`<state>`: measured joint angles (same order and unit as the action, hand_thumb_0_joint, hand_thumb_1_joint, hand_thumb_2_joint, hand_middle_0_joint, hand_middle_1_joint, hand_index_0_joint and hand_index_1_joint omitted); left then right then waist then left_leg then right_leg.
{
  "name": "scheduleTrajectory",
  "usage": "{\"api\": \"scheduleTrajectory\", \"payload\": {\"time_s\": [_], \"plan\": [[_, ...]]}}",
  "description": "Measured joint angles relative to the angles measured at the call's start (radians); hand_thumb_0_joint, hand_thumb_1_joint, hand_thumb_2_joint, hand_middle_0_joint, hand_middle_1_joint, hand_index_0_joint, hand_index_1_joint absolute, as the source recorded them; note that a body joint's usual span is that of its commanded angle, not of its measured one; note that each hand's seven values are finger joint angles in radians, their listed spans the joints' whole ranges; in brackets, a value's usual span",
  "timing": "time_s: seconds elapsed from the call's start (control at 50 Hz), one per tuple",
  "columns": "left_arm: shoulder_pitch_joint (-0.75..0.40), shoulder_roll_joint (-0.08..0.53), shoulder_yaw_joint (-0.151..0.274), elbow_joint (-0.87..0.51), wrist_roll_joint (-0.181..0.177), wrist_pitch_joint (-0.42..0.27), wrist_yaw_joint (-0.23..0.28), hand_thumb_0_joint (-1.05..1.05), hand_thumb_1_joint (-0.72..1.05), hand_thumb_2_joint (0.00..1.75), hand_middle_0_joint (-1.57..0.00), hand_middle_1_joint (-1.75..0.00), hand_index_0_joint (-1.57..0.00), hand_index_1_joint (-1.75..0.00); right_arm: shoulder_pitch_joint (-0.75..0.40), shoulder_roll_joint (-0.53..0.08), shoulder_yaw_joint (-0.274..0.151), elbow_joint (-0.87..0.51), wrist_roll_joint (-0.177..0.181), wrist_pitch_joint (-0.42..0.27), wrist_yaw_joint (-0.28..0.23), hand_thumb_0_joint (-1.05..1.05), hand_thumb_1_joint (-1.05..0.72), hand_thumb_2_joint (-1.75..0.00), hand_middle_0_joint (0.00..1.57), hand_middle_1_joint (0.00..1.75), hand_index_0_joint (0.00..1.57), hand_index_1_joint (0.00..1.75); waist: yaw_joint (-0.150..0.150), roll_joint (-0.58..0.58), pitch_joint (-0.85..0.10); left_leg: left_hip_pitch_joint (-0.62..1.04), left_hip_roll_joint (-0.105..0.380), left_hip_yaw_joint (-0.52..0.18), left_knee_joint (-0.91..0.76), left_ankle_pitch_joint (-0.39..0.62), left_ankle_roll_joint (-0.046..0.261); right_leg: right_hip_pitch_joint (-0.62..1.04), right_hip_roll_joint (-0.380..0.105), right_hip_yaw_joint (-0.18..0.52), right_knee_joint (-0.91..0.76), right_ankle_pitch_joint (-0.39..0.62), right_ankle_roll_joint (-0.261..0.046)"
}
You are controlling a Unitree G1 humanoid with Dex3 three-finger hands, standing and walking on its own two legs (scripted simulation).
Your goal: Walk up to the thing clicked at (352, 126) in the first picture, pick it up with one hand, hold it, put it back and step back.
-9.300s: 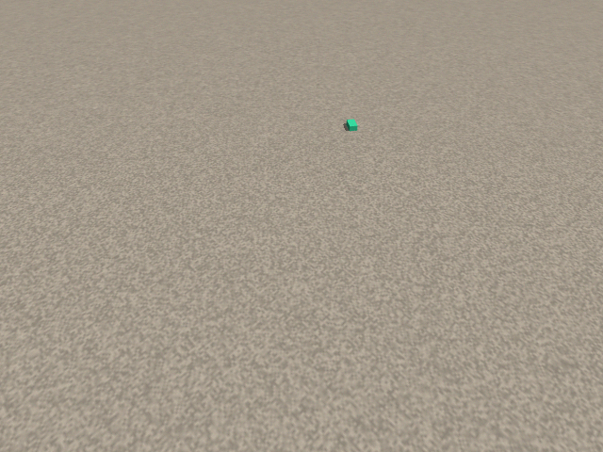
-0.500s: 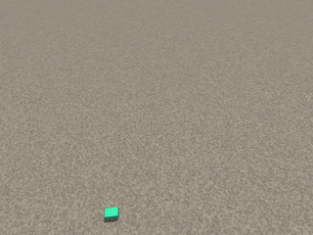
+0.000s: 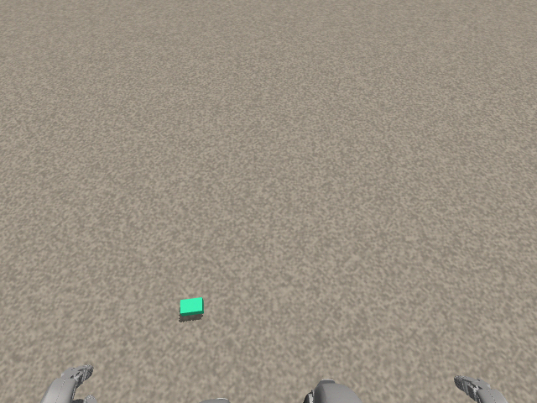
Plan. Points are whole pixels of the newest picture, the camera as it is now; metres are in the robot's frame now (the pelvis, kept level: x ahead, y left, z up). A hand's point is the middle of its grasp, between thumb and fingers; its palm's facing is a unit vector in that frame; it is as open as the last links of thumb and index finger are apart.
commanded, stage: walk up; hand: left
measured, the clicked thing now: (192, 306) +0.48 +0.29 -0.74
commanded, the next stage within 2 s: none
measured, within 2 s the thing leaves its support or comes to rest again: neither
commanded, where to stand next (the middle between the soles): +0.10 -0.02 m, yaw +0 degrees
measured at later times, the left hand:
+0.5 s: hand out of the picture -0.02 +0.26 -0.12, palm faces +0.11 -0.93 -0.35, open 7.4 cm
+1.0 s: hand out of the picture +0.07 +0.27 -0.15, palm faces -0.03 -0.91 -0.41, open 7.3 cm
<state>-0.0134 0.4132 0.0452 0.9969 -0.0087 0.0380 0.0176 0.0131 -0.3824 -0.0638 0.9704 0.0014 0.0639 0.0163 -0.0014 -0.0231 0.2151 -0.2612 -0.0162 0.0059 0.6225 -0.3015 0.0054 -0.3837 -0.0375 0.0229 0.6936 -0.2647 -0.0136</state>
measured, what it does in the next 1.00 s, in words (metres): steps on the spot: right foot, then left foot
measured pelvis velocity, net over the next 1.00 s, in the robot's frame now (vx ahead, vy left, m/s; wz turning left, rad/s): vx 0.00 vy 0.00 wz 0.00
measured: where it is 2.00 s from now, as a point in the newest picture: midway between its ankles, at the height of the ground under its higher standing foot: outside the picture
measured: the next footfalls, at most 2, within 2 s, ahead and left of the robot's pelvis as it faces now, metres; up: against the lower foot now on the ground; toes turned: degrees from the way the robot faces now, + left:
right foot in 0.10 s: +0.03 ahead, -0.11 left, +0.00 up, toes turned +0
left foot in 0.56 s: +0.03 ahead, +0.14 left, +0.00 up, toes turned +5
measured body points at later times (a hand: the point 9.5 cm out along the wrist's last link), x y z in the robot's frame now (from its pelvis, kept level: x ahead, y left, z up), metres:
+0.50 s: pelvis -0.03 -0.01 +0.02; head -0.02 -0.01 +0.47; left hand -0.03 +0.31 -0.10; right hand +0.05 -0.33 -0.10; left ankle -0.04 +0.14 -0.70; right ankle -0.01 -0.11 -0.72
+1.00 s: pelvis +0.00 +0.00 -0.01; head +0.06 -0.03 +0.44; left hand +0.08 +0.31 -0.12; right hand +0.10 -0.32 -0.14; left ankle -0.02 +0.14 -0.70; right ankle +0.07 -0.13 -0.72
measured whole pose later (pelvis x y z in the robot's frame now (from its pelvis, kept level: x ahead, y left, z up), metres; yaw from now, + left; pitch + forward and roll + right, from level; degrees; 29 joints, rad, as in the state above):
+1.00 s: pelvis +0.00 +0.00 -0.01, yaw +0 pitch -4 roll +0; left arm 0.15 0.36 0.04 0.94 0.01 -0.01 0.00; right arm 0.12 -0.40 -0.05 0.88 0.02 0.05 -0.01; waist 0.00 0.05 0.22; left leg -0.31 0.05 0.00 0.88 -0.51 0.01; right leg -0.37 -0.01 0.01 0.68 -0.24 0.00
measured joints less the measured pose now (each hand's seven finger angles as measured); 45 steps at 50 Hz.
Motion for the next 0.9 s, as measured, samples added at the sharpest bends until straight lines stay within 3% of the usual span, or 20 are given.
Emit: {"api": "scheduleTrajectory", "payload": {"time_s": [0.06,0.12,0.16,0.2,0.3,0.46,0.52,0.58,0.64,0.72,0.8,0.9], "plan": [[0.039,-0.012,0.013,-0.006,0.000,0.014,-0.005,0.00,0.91,0.90,-0.20,-0.30,-0.20,-0.30,0.025,0.001,-0.005,-0.023,-0.015,0.017,0.002,0.01,-0.90,-0.89,0.20,0.30,0.21,0.30,0.001,0.026,-0.028,-0.034,0.021,-0.012,0.041,-0.008,-0.008,0.017,0.044,-0.020,0.128,-0.166,-0.017],[0.087,-0.030,0.021,-0.009,0.012,-0.003,-0.010,0.00,0.91,0.90,-0.20,-0.30,-0.20,-0.30,0.032,-0.009,-0.003,-0.027,-0.010,0.021,-0.004,0.01,-0.90,-0.89,0.20,0.30,0.21,0.30,0.020,0.054,-0.054,-0.093,0.030,-0.030,0.112,-0.022,-0.011,0.085,0.060,-0.036,0.025,-0.101,-0.038],[0.109,-0.056,0.018,-0.002,0.028,-0.020,-0.011,0.00,0.91,0.90,-0.20,-0.30,-0.20,-0.30,0.020,-0.016,0.001,-0.022,-0.005,0.009,-0.018,0.01,-0.90,-0.89,0.20,0.30,0.20,0.30,0.024,0.085,-0.027,-0.105,0.002,-0.103,0.175,-0.138,0.003,0.092,0.076,-0.044,0.028,-0.095,-0.043],[0.135,-0.077,0.008,0.010,0.041,-0.028,-0.017,0.00,0.91,0.90,-0.20,-0.30,-0.20,-0.30,0.038,-0.009,0.006,-0.016,-0.006,-0.007,-0.023,0.01,-0.90,-0.89,0.20,0.30,0.20,0.30,0.027,0.091,-0.034,-0.111,-0.025,-0.128,0.209,-0.217,0.010,0.100,0.071,-0.048,-0.003,-0.074,-0.047],[0.189,-0.107,0.005,0.019,0.051,-0.048,-0.025,0.00,0.90,0.90,-0.21,-0.30,-0.21,-0.30,0.114,0.006,0.019,0.026,-0.015,-0.023,0.002,0.01,-0.91,-0.89,0.20,0.30,0.20,0.30,0.038,0.078,-0.084,-0.073,-0.034,-0.129,0.237,-0.155,-0.005,0.138,0.053,-0.062,-0.134,-0.002,-0.048],[0.277,-0.075,0.033,-0.042,0.048,-0.083,-0.054,0.00,0.90,0.90,-0.21,-0.30,-0.21,-0.30,0.231,-0.018,0.009,0.053,-0.040,-0.051,0.031,0.01,-0.90,-0.89,0.20,0.30,0.21,0.30,0.047,0.028,-0.138,-0.006,0.018,-0.049,0.119,-0.172,-0.006,0.216,0.018,-0.093,-0.288,0.061,-0.048],[0.302,-0.043,0.040,-0.055,0.048,-0.068,-0.063,0.00,0.90,0.90,-0.21,-0.30,-0.21,-0.30,0.239,-0.032,-0.005,0.033,-0.038,-0.075,0.032,0.01,-0.90,-0.89,0.20,0.30,0.21,0.30,0.047,0.018,-0.138,0.017,0.040,-0.023,-0.010,-0.122,0.008,0.225,0.015,-0.097,-0.282,0.054,-0.035],[0.317,-0.008,0.043,-0.060,0.045,-0.033,-0.068,0.00,0.90,0.90,-0.21,-0.30,-0.21,-0.30,0.254,-0.039,-0.024,0.003,-0.039,-0.113,0.013,0.01,-0.90,-0.89,0.20,0.30,0.20,0.30,0.036,-0.004,-0.140,0.060,0.030,0.006,-0.123,0.067,0.009,0.177,0.001,-0.081,-0.125,-0.066,-0.034],[0.321,0.013,0.046,-0.044,0.040,0.003,-0.056,0.00,0.90,0.90,-0.20,-0.30,-0.21,-0.30,0.267,-0.020,-0.017,-0.015,-0.045,-0.119,-0.013,0.01,-0.90,-0.89,0.20,0.30,0.20,0.30,0.018,-0.041,-0.166,0.057,0.016,0.023,-0.081,0.033,0.006,0.066,0.040,0.017,0.136,-0.182,-0.029],[0.318,0.032,0.044,-0.043,0.027,0.001,-0.061,0.00,0.91,0.90,-0.20,-0.30,-0.20,-0.30,0.276,0.003,0.003,-0.025,-0.035,-0.121,-0.023,0.01,-0.90,-0.89,0.20,0.30,0.21,0.30,0.005,-0.064,-0.170,0.104,0.024,0.031,-0.113,0.024,0.006,-0.018,0.064,0.085,0.272,-0.142,-0.013],[0.295,0.028,0.035,-0.037,0.008,-0.007,-0.055,0.00,0.91,0.90,-0.20,-0.30,-0.20,-0.30,0.259,0.009,0.014,-0.042,-0.030,-0.119,-0.020,0.01,-0.90,-0.89,0.20,0.30,0.21,0.30,0.004,-0.062,-0.137,0.126,0.038,0.047,-0.110,0.008,-0.003,-0.037,0.036,0.101,0.202,-0.099,0.010],[0.240,-0.004,0.007,-0.040,-0.002,-0.026,-0.035,0.00,0.91,0.90,-0.20,-0.30,-0.20,-0.30,0.189,-0.003,0.017,-0.082,-0.015,-0.070,-0.015,0.01,-0.90,-0.89,0.20,0.30,0.21,0.30,0.003,-0.011,-0.069,0.078,0.065,0.064,-0.005,-0.053,-0.016,0.013,0.000,0.015,0.024,-0.024,0.022]]}}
